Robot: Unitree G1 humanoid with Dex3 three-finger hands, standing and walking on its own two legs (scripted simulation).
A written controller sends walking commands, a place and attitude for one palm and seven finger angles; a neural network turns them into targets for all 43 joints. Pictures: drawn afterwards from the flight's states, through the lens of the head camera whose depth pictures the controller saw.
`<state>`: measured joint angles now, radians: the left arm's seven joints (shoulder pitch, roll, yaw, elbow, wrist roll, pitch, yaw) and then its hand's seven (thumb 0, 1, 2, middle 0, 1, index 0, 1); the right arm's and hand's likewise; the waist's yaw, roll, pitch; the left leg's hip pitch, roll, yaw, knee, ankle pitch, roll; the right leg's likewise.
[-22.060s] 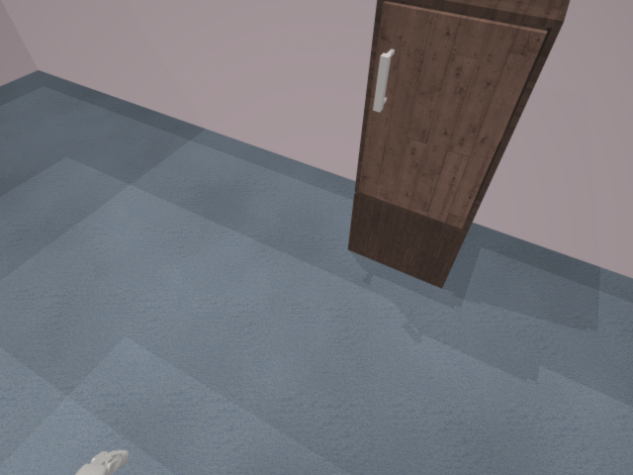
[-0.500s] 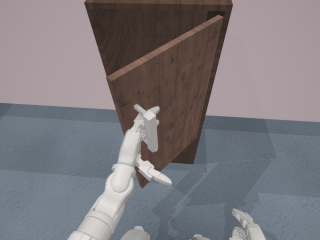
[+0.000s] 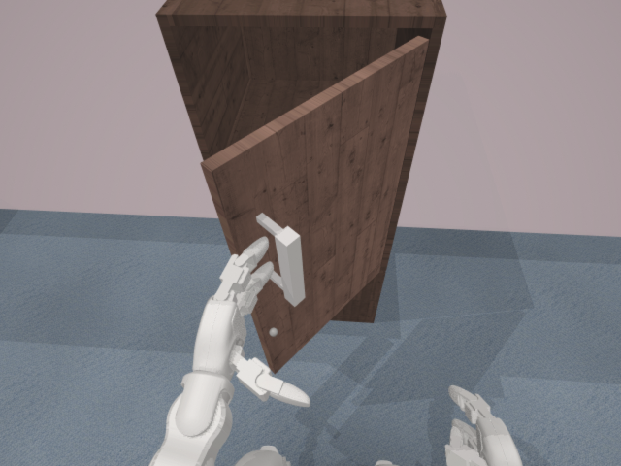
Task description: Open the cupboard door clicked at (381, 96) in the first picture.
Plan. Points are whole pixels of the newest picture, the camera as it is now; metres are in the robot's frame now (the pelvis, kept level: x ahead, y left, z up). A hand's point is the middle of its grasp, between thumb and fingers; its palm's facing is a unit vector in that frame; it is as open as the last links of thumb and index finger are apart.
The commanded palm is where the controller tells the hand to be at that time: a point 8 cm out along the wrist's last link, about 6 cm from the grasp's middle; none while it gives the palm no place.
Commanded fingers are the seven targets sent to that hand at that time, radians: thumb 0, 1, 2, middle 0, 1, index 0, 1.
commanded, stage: slide the hand sideways off the handle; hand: left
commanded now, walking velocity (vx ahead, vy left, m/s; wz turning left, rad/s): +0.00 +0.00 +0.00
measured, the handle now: (281, 261) +0.36 +0.06 +0.06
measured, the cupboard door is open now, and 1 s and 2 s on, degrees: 50 50 50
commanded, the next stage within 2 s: draw the hand back to the body in 0.52 s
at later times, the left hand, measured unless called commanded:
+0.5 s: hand (234, 368) +0.22 +0.10 +0.06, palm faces -0.04 -1.00 -0.04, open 16.2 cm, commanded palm +0.20 +0.16 +0.06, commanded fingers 0.00 -0.50 0.30 -0.15 -0.30 -0.15 -0.30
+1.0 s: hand (175, 360) +0.21 +0.15 +0.10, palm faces -0.03 -1.00 -0.06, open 16.3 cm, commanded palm +0.19 +0.21 +0.12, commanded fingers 0.00 -0.50 0.30 -0.15 -0.30 -0.15 -0.30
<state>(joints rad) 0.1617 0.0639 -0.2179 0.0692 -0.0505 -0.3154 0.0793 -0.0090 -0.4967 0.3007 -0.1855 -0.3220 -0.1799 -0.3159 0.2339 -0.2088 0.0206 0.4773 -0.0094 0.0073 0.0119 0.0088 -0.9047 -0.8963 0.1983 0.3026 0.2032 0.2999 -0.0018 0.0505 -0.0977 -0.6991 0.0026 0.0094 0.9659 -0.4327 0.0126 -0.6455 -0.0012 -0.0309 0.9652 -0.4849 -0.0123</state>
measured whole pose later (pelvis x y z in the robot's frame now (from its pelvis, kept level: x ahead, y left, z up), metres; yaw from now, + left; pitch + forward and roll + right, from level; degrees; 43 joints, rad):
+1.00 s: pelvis +0.01 -0.01 +0.01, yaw +1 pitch +8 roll -1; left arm 0.47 0.22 0.06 -0.26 -0.25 -0.19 -0.18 -0.01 -0.49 0.30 -0.15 -0.30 -0.16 -0.30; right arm 0.29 -0.24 0.04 0.45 0.03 -0.11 -0.06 0.01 -0.90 -0.90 0.20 0.30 0.20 0.30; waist 0.01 0.07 -0.13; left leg -0.63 0.01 -0.02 0.94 -0.44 0.00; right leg -0.56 0.01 -0.06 0.91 -0.48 -0.02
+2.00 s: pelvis +0.03 +0.01 +0.06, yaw +0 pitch -4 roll +0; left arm 0.44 0.33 0.34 -0.37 -0.07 -0.06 0.12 0.01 0.83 0.87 -0.20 -0.31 -0.21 -0.30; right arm 0.19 -0.24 0.03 0.63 -0.01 -0.08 -0.08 0.01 -0.90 -0.90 0.20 0.30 0.21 0.30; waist 0.08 0.07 0.02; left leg -0.11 -0.01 0.02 0.41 -0.23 0.02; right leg -0.05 0.00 -0.02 0.37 -0.25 0.00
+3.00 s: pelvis -0.07 +0.03 +0.05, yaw +1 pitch -1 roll -2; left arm 0.54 0.43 0.42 -0.50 -0.01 -0.19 0.14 0.02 0.89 0.90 -0.21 -0.31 -0.22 -0.31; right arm 0.21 -0.21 0.00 0.53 0.00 -0.04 -0.09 0.01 -0.90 -0.90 0.20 0.30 0.21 0.30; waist 0.00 0.01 0.05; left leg -0.39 -0.02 0.02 0.53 -0.14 0.06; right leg -0.29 0.02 0.02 0.57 -0.24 0.03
